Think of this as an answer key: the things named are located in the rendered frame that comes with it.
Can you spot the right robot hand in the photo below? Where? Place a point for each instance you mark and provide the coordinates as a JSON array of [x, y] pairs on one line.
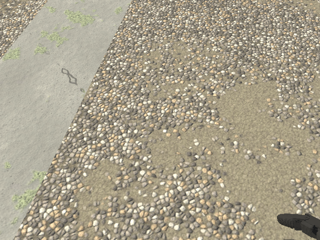
[[307, 223]]

